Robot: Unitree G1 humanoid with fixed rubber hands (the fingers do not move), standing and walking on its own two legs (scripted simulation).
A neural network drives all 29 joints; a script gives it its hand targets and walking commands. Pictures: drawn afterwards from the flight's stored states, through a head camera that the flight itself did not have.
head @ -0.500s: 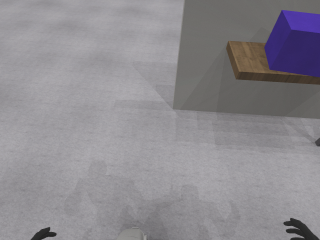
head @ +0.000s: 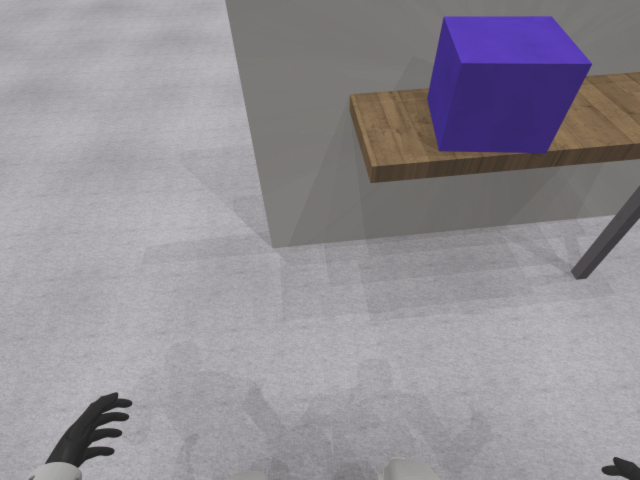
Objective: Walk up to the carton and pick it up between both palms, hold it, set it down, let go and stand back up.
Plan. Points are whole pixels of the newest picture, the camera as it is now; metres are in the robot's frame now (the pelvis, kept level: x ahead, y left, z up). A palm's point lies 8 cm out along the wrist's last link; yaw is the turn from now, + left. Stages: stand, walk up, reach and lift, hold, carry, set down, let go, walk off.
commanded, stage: walk up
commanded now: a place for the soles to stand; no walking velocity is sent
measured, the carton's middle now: (494, 84) +0.92 -0.41 +0.01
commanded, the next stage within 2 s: none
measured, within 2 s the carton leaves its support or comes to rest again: neither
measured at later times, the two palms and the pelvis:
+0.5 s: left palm (187, 356) +0.29 +0.20 -0.04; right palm out of the picture +0.22 -0.48 +0.01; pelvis +0.14 -0.12 +0.02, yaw +1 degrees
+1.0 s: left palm (302, 326) +0.35 +0.04 -0.07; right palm out of the picture +0.42 -0.62 -0.02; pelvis +0.28 -0.29 +0.00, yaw +3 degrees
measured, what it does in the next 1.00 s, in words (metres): steps to the right: left foot, then right foot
